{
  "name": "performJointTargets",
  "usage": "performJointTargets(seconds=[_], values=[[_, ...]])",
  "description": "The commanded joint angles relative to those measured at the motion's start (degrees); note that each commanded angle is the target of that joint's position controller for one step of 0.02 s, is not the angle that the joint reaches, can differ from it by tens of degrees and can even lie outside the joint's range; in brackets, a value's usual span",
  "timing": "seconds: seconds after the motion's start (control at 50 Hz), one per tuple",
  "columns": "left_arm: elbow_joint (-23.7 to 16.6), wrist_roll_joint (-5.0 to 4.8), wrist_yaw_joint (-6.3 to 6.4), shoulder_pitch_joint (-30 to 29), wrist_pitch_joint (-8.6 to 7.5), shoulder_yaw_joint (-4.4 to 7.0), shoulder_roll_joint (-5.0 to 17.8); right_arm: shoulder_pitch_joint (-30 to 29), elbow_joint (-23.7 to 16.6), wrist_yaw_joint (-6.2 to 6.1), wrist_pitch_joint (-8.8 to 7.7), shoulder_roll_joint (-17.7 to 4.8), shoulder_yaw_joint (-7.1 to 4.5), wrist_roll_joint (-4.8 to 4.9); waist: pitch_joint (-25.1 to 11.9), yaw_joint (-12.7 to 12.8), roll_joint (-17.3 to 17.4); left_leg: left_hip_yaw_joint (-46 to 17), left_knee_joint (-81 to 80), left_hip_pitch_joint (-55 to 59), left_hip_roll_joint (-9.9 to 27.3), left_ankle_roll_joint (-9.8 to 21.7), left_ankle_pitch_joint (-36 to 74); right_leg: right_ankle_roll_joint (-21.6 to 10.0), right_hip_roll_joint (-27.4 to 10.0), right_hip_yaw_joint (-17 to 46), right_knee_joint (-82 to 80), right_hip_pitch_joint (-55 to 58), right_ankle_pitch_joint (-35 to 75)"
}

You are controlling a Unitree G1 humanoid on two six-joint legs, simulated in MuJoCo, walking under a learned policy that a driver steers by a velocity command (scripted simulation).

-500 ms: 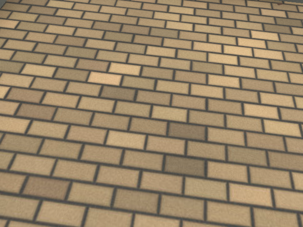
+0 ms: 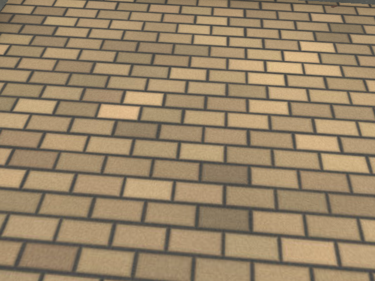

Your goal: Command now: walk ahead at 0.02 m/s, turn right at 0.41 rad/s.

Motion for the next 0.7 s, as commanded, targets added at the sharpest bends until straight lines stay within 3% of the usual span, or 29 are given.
performJointTargets(seconds=[0.02,0.04,0.06,0.1,0.16,0.2,0.22,0.24,0.26,0.28,0.3,0.32,0.34,0.36,0.42,0.5,0.58,0.64,0.68,0.7], values=[[-5.08,-0.13,-0.22,-0.91,0.58,2.51,6.52,1.90,-3.21,-0.66,-0.98,-7.73,-2.02,0.01,-4.77,-1.60,9.32,-17.52,-7.38,11.47,22.88,15.87,38.00,2.08,-3.38,-1.54,21.58,-15.68,-11.08],[-5.08,-0.19,-0.28,-0.43,1.27,2.11,5.15,-0.91,-3.16,-0.52,-1.23,-8.22,-2.29,0.61,-3.29,-0.34,8.11,-12.90,-7.71,9.60,20.02,13.34,34.81,2.48,-4.67,-2.30,17.57,-14.97,-7.46],[-5.43,0.15,-0.30,-1.52,1.65,1.74,4.32,-1.78,-2.99,-0.47,-1.36,-9.15,-2.65,0.81,-2.94,-0.87,8.68,-9.88,-8.15,8.56,18.36,12.26,34.11,3.02,-4.90,-4.09,14.79,-13.67,-3.97],[-6.69,0.29,-1.09,-2.19,1.86,1.15,3.38,-2.76,-2.68,-0.43,-0.82,-10.18,-3.06,0.69,-4.10,-1.17,10.52,-4.69,-7.87,6.16,16.01,11.46,34.43,3.38,-5.03,-6.93,8.75,-7.91,0.60],[-8.48,-0.03,-2.35,-2.24,2.16,1.67,5.19,-1.99,-2.10,-0.16,-0.48,-10.92,-3.36,1.54,-6.13,-1.72,11.51,-2.30,-5.54,6.74,16.55,10.38,31.04,1.76,-4.14,-9.54,-1.61,-2.09,5.89],[-7.86,0.35,-2.48,1.68,2.48,2.46,5.90,-2.19,-1.63,0.16,-0.75,-10.57,-3.18,2.61,-6.92,0.53,9.51,0.33,0.03,3.44,15.54,7.51,24.14,-0.72,-1.78,-11.90,-11.87,5.75,14.60],[-7.64,0.69,-1.77,3.90,2.48,3.36,7.80,1.57,-0.17,0.62,-1.15,-8.63,-2.67,2.14,-7.55,0.87,4.38,3.92,7.29,-1.51,12.69,3.87,15.47,-2.77,-1.63,-8.73,-16.78,12.77,21.90],[-9.04,0.74,-0.54,5.65,2.26,5.07,15.06,2.58,-1.36,0.93,-1.25,-5.06,-1.47,-0.85,-7.46,0.03,-12.64,8.86,25.25,-16.57,5.92,-2.39,-11.90,-8.78,-15.49,12.00,-20.80,21.82,42.50],[-10.67,3.05,-1.08,5.66,0.88,4.61,16.67,-2.41,-4.18,0.47,-1.28,-5.15,-1.15,-0.58,-10.61,2.27,-14.75,0.04,37.64,-23.23,-0.80,-3.87,-26.04,-21.62,-26.13,28.13,-23.21,18.18,46.62],[-10.75,3.26,-1.51,4.80,-0.38,3.93,14.05,-3.96,-4.12,0.18,-1.04,-7.82,-1.88,0.70,-10.03,3.09,-7.86,-3.80,42.87,-24.41,0.82,-3.59,-23.62,-22.44,-24.38,24.90,-24.32,17.44,41.27],[-9.81,2.10,-1.33,4.25,-1.13,3.50,12.21,-3.20,-3.75,0.25,-1.10,-8.77,-2.22,1.11,-8.43,1.67,-6.05,-4.26,41.98,-25.08,2.17,-2.53,-18.11,-19.39,-20.63,20.52,-24.96,16.52,28.38],[-9.38,0.76,-0.95,3.28,-1.21,3.21,10.66,-2.31,-2.68,0.19,-1.35,-9.19,-2.64,0.84,-7.50,0.80,-3.24,-4.46,38.39,-25.90,3.72,-1.97,-12.88,-16.25,-17.63,18.92,-26.29,16.32,12.61],[-9.51,0.10,-0.55,2.23,-1.08,2.61,9.46,-3.16,-2.85,0.31,-1.56,-9.75,-2.87,0.74,-5.70,0.67,-4.22,-4.49,34.88,-25.80,4.31,-1.81,-8.80,-14.96,-16.13,18.71,-28.24,14.69,3.03],[-9.90,0.39,-0.14,1.94,-0.98,2.17,8.98,-3.61,-2.86,0.80,-1.94,-9.20,-2.78,0.85,-4.69,0.56,-5.70,-3.93,33.52,-24.57,3.62,-1.90,-5.42,-14.58,-14.62,18.69,-30.09,13.05,-1.61],[-10.29,1.17,0.77,2.95,-1.47,2.10,8.83,-4.11,-2.50,1.78,-3.60,-7.38,-2.27,0.93,-3.85,0.67,-5.51,-3.13,24.69,-22.77,2.14,-2.49,-0.15,-14.64,-13.12,17.25,-32.10,12.87,-0.16],[-9.49,0.70,1.08,4.81,-1.77,2.63,10.07,-6.58,-2.46,2.47,-5.23,-5.59,-1.48,1.09,-2.59,1.69,-5.84,-3.17,11.94,-18.73,0.47,-3.46,2.58,-14.57,-11.82,16.46,-31.12,10.96,2.25],[-8.96,0.31,0.62,5.87,-1.64,2.79,10.57,-7.84,-2.73,3.36,-6.50,-5.87,-1.22,1.85,-2.02,2.33,-6.29,-3.12,4.89,-13.63,-0.40,-2.99,2.95,-14.49,-11.76,18.74,-29.58,7.80,0.53],[-8.16,0.49,0.08,6.37,-1.67,2.09,8.99,-5.97,-2.19,3.74,-7.50,-6.24,-1.24,2.14,-2.22,1.46,-6.23,-2.07,1.00,-6.43,-0.04,-1.34,5.65,-13.40,-11.87,19.94,-27.69,5.44,0.56],[-7.98,0.72,-0.16,6.01,-1.57,1.26,6.78,-1.64,-0.83,3.54,-7.95,-6.12,-1.46,1.77,-2.80,-1.37,-5.48,-0.70,-3.56,2.35,-0.24,0.25,6.98,-11.25,-9.20,18.77,-23.73,2.14,0.17],[-8.08,1.00,-0.18,5.76,-1.76,0.44,4.35,2.72,-0.03,3.17,-8.15,-7.12,-1.81,1.37,-4.29,-3.46,-4.30,-3.65,-4.56,8.94,2.90,1.78,5.13,-9.26,-7.11,16.61,-18.30,-1.39,0.04]])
